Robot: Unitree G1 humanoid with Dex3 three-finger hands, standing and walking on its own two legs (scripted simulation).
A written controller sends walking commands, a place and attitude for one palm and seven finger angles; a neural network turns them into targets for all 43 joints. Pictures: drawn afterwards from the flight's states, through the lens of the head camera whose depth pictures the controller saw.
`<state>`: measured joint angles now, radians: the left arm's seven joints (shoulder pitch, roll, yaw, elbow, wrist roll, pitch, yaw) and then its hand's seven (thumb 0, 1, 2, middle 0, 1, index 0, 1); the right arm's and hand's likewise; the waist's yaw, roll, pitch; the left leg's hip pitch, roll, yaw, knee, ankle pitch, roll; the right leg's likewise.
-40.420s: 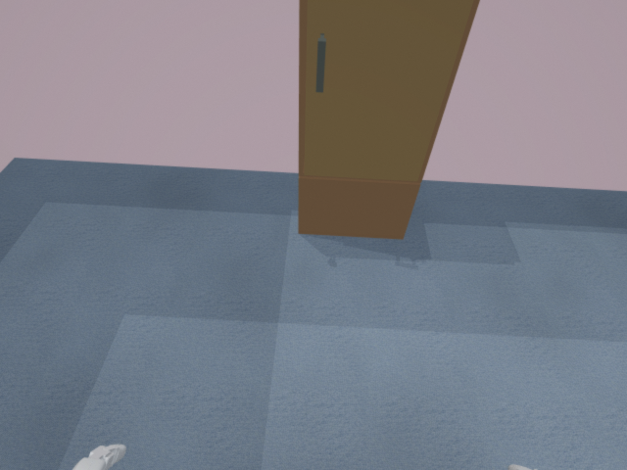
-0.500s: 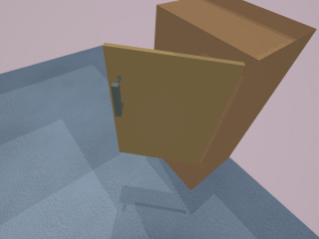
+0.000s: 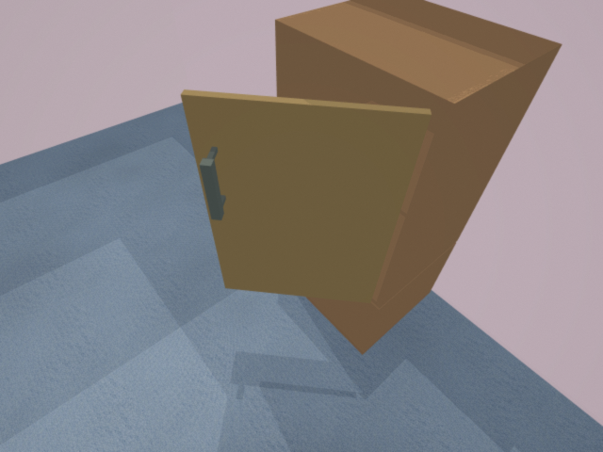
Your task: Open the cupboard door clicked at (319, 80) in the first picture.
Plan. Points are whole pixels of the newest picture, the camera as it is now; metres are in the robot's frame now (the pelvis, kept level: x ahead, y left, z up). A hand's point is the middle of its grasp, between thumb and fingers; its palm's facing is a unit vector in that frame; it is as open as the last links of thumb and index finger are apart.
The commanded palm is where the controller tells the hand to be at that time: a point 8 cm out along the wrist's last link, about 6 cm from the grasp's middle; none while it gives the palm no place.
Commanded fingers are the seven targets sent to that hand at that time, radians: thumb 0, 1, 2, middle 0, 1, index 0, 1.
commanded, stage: come to a stop and stand still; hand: left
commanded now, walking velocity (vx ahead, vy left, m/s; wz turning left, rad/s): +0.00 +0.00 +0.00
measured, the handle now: (215, 184) +0.58 +0.21 +0.00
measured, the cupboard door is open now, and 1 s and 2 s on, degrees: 43 43 43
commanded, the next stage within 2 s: look again from close up in 0.22 s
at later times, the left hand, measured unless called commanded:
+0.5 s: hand out of the picture +0.00 +0.17 -0.18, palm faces +0.01 -0.98 -0.17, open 7.4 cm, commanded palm none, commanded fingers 0.00 0.90 0.90 -0.20 -0.30 -0.20 -0.30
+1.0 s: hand out of the picture +0.13 +0.22 -0.14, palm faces +0.15 -0.97 -0.20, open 7.4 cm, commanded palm +0.14 +0.26 -0.07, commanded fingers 0.00 0.78 0.85 -0.21 -0.38 -0.21 -0.38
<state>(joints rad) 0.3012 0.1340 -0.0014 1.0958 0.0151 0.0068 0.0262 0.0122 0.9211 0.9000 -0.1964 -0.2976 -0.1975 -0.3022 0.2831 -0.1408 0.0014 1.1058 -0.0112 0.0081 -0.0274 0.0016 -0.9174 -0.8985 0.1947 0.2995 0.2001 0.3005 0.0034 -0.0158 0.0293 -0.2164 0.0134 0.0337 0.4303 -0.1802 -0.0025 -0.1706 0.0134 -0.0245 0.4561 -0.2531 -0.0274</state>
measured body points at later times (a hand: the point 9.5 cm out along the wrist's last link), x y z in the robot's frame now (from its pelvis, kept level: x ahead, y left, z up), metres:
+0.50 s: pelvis +0.01 +0.02 -0.01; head +0.02 +0.01 +0.44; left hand +0.00 +0.22 -0.17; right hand +0.00 -0.20 -0.17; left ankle +0.03 +0.12 -0.74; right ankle +0.00 -0.10 -0.74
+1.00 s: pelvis +0.04 +0.03 +0.00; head +0.05 +0.04 +0.44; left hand +0.12 +0.27 -0.12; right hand +0.08 -0.21 -0.14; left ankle +0.03 +0.12 -0.74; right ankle +0.00 -0.10 -0.74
